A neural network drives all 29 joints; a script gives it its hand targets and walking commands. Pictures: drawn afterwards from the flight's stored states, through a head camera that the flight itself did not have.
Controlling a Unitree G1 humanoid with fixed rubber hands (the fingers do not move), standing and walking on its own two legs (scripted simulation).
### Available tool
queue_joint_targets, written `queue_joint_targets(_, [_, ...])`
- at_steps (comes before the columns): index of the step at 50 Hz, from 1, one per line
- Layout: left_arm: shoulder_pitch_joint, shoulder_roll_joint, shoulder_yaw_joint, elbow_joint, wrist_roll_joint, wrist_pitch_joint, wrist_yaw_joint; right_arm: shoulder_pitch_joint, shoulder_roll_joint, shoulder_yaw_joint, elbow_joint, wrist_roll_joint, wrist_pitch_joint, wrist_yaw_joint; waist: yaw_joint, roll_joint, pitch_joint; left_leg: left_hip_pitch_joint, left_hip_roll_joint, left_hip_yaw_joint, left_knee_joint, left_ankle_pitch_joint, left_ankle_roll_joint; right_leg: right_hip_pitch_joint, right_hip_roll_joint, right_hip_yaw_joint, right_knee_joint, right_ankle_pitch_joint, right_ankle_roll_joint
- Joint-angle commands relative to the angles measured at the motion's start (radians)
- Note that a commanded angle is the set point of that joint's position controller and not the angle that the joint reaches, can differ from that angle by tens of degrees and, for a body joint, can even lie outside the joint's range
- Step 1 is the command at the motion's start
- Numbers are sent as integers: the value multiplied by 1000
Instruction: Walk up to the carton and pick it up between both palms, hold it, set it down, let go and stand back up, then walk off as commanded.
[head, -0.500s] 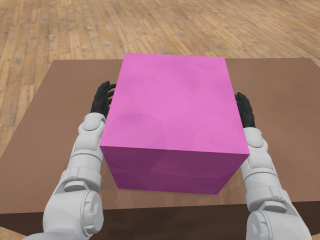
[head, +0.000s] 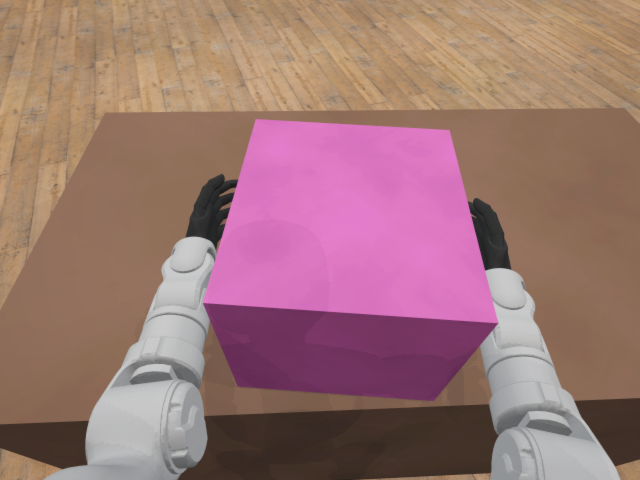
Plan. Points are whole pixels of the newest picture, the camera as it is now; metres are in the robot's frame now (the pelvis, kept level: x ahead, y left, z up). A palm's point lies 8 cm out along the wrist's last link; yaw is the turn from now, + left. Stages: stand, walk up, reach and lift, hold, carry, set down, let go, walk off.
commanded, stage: set down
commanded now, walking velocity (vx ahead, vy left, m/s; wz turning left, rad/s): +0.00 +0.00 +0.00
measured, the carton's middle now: (343, 258) +0.40 -0.05 +0.03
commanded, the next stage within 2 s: none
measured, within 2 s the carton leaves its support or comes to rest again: neither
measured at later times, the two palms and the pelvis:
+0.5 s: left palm (205, 237) +0.42 +0.13 +0.07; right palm (486, 264) +0.36 -0.23 +0.06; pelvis +0.00 +0.00 +0.00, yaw +0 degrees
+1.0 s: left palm (208, 245) +0.42 +0.13 +0.05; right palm (482, 299) +0.33 -0.24 +0.01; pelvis +0.00 +0.01 +0.00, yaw +0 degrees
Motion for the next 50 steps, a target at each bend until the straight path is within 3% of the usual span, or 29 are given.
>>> queue_joint_targets(1, [-552, -488, -280, -65, 63, -82, -64, -517, 494, 196, -106, -78, -123, 112, -4, 76, -568, -123, -15, 43, 6, 423, -79, 336, -10, -39, 104, 557, 28])
queue_joint_targets(2, [-539, -479, -257, -51, 72, -92, -64, -512, 497, 201, -90, -80, -125, 110, 10, 75, -552, -121, -13, 48, 5, 435, -78, 331, -10, -38, 104, 569, 29])
queue_joint_targets(3, [-551, -472, -272, -58, 69, -97, -62, -505, 487, 208, -89, -82, -133, 108, 4, 59, -563, -139, -10, 45, 4, 437, -73, 339, -13, -38, 104, 571, 30])
queue_joint_targets(5, [-575, -480, -295, -76, 65, -115, -50, -510, 488, 176, -75, -93, -149, 110, -16, 90, -590, -107, -5, 37, 14, 462, -86, 288, -4, -55, 99, 528, 22])
queue_joint_targets(6, [-545, -464, -273, -38, 75, -114, -49, -505, 468, 181, -57, -89, -149, 112, -2, 87, -555, -108, -6, 44, 9, 445, -82, 277, -7, -46, 89, 514, 17])
queue_joint_targets(10, [-510, -446, -225, 20, 92, -111, -63, -480, 456, 179, -45, -104, -145, 111, 12, 44, -488, -148, -13, 53, -7, 392, -64, 316, -14, -37, 91, 521, 24])
queue_joint_targets(12, [-528, -464, -230, 7, 107, -121, -59, -474, 477, 164, -36, -121, -155, 108, -2, 42, -493, -149, -9, 48, -6, 385, -69, 311, -9, -43, 97, 510, 31])
queue_joint_targets(13, [-503, -421, -190, 37, 112, -121, -57, -478, 451, 177, -46, -119, -150, 109, 29, 25, -481, -161, -13, 54, -12, 385, -64, 319, -15, -40, 93, 513, 32])
queue_joint_targets(14, [-553, -461, -213, 8, 114, -131, -60, -501, 510, 158, -45, -130, -154, 111, 8, 40, -518, -182, -16, 58, -10, 349, -59, 320, -23, -33, 99, 525, 32])
queue_joint_targets(16, [-515, -443, -203, 40, 122, -129, -65, -470, 477, 142, -33, -140, -152, 113, -11, 32, -481, -192, -16, 51, -21, 339, -57, 318, -22, -43, 99, 507, 32])
queue_joint_targets(18, [-523, -469, -217, 8, 117, -137, -63, -471, 497, 145, -38, -138, -164, 108, -13, 55, -502, -158, -10, 46, -4, 400, -71, 303, -17, -44, 98, 530, 35])
queue_joint_targets(19, [-519, -457, -231, 9, 98, -139, -61, -456, 472, 146, -9, -130, -160, 110, -28, 69, -489, -143, -11, 41, -4, 390, -65, 274, -16, -49, 86, 506, 29])
queue_joint_targets(21, [-507, -409, -182, 43, 124, -138, -60, -444, 443, 141, -1, -145, -163, 111, -8, 37, -455, -156, -13, 47, -6, 379, -63, 287, -18, -42, 95, 509, 35])
queue_joint_targets(25, [-515, -447, -167, 34, 147, -144, -64, -425, 496, 105, 20, -166, -158, 112, -19, 54, -444, -171, -15, 51, -9, 349, -60, 289, -21, -41, 93, 476, 34])
queue_joint_targets(28, [-535, -421, -147, 47, 149, -149, -74, -450, 491, 106, 5, -171, -157, 114, 2, 22, -437, -185, -21, 55, -10, 339, -45, 301, -29, -38, 104, 495, 41])
queue_joint_targets(30, [-521, -450, -148, 51, 155, -155, -75, -432, 527, 102, -2, -185, -159, 115, -14, 37, -450, -202, -20, 52, -16, 335, -49, 318, -30, -44, 114, 514, 49])
queue_joint_targets(31, [-523, -443, -137, 41, 159, -159, -70, -444, 508, 105, -3, -186, -165, 113, -1, 35, -482, -194, -17, 50, -18, 339, -51, 317, -28, -40, 112, 516, 49])
queue_joint_targets(34, [-492, -363, -117, 66, 148, -161, -60, -404, 449, 91, 27, -170, -167, 99, -17, 29, -448, -204, -15, 45, -12, 359, -51, 320, -32, -35, 115, 555, 51])
queue_joint_targets(36, [-480, -269, -98, 75, 138, -161, -44, -379, 348, 72, 54, -149, -169, 89, -10, 49, -450, -199, -15, 42, -10, 366, -52, 314, -27, -38, 114, 540, 48])
queue_joint_targets(37, [-482, -220, -120, 75, 110, -166, -31, -384, 293, 59, 59, -136, -171, 73, -25, 40, -441, -199, -12, 48, -10, 337, -53, 302, -27, -38, 111, 517, 52])
queue_joint_targets(38, [-469, -148, -97, 102, 105, -168, -18, -348, 224, 70, 84, -108, -173, 64, -6, 59, -432, -199, -11, 53, -15, 345, -57, 302, -26, -35, 109, 514, 50])
queue_joint_targets(39, [-463, -124, -113, 107, 85, -161, -7, -331, 188, 45, 136, -101, -162, 51, -26, 33, -400, -200, -6, 44, -10, 338, -58, 277, -22, -35, 109, 491, 50])
queue_joint_targets(40, [-473, -46, -114, 121, 67, -165, 11, -332, 117, 45, 190, -69, -161, 37, -7, 66, -388, -198, -2, 51, -10, 327, -61, 256, -22, -37, 104, 451, 43])
queue_joint_targets(42, [-465, 157, -167, 125, -17, -166, 69, -330, -146, 57, 223, 34, -182, -8, -6, 95, -442, -190, 4, 54, 18, 368, -71, 197, -7, -29, 115, 457, 30])
queue_joint_targets(43, [-478, 174, -198, 142, -63, -164, 84, -356, -155, 97, 252, 91, -171, -20, 4, 91, -417, -208, 4, 52, 25, 347, -70, 172, 1, -20, 106, 438, 29])
queue_joint_targets(44, [-491, 217, -242, 146, -105, -167, 103, -373, -224, 121, 261, 137, -181, -35, -9, 90, -452, -207, 5, 43, 43, 368, -80, 150, 6, -22, 109, 453, 27])
queue_joint_targets(45, [-534, 169, -283, 142, -144, -169, 108, -431, -170, 144, 257, 172, -187, -40, -7, 89, -467, -214, 3, 39, 61, 356, -79, 132, 4, -17, 117, 455, 19])
queue_joint_targets(50, [-551, 252, -370, 244, -314, -242, 153, -567, -305, 205, 94, 274, -250, -58, -2, -4, -793, -255, -5, 19, 169, 452, -83, 113, 15, -2, 200, 611, 9])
